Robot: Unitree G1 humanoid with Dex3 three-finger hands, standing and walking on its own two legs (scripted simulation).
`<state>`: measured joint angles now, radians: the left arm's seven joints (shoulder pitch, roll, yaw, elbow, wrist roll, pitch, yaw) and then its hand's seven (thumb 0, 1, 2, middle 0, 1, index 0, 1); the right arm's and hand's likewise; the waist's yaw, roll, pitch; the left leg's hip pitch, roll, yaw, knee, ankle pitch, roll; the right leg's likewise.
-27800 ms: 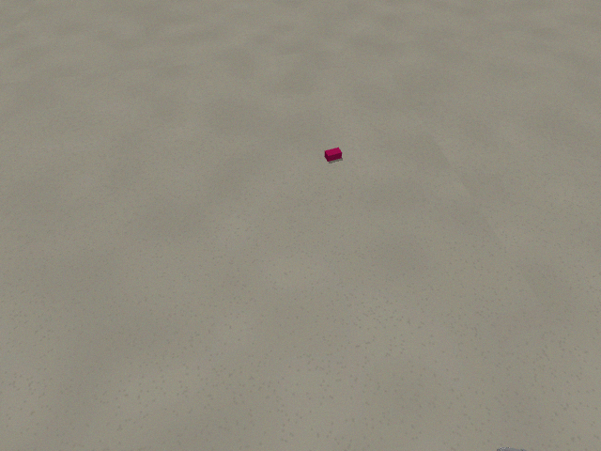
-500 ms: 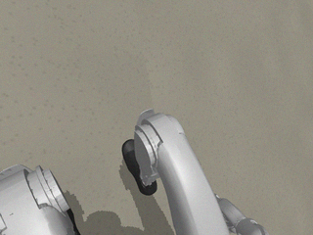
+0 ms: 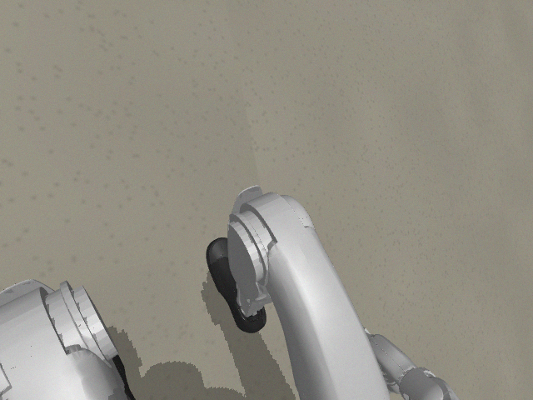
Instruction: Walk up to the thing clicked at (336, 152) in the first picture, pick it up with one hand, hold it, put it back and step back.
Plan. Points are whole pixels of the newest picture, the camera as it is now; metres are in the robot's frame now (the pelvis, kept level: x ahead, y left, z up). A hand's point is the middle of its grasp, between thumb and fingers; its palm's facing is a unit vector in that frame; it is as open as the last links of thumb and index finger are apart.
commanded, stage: open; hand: left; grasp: from above
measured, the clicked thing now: out of the picture +0.49 +0.33 -0.29
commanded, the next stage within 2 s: withdraw in 0.62 s
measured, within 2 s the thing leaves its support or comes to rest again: neither
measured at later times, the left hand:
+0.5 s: hand out of the picture +0.48 +0.32 -0.24, palm faces -0.47 -0.09 -0.88, open 11.2 cm
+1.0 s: hand out of the picture +0.51 +0.34 -0.20, palm faces -0.33 -0.11 -0.94, open 12.5 cm
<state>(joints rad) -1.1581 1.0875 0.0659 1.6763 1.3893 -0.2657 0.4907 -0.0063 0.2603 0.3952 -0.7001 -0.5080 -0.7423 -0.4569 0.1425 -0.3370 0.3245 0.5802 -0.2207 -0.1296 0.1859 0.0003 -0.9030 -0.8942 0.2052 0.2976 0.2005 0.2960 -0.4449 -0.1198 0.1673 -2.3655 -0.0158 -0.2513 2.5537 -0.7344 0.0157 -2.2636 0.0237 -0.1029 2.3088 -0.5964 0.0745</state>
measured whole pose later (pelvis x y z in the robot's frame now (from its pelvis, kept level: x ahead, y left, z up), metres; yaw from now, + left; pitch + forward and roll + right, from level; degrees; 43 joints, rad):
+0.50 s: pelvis +0.00 +0.00 +0.00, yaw +0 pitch +30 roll -17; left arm -1.16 1.10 0.05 1.66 1.38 -0.28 0.47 0.00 -0.04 0.63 -0.44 -0.68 -0.46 -0.66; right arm 0.14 -0.34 0.34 0.57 -0.22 -0.12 0.18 0.00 -0.90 -0.89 0.21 0.30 0.20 0.30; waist -0.44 -0.12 0.17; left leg -2.37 -0.01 -0.25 2.55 -0.73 0.02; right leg -2.26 0.02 -0.11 2.30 -0.59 0.07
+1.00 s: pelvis +0.00 +0.00 +0.00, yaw +0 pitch +32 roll -17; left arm -1.15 1.05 0.14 1.53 1.37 -0.21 0.46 0.00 -0.25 0.78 -0.33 -0.78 -0.33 -0.78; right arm 0.20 -0.33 0.28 0.58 -0.21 -0.11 0.20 0.00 -0.91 -0.90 0.20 0.30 0.20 0.30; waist -0.41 -0.08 0.12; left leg -2.39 -0.02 -0.24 2.54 -0.73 0.01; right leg -2.29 0.01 -0.10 2.30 -0.60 0.06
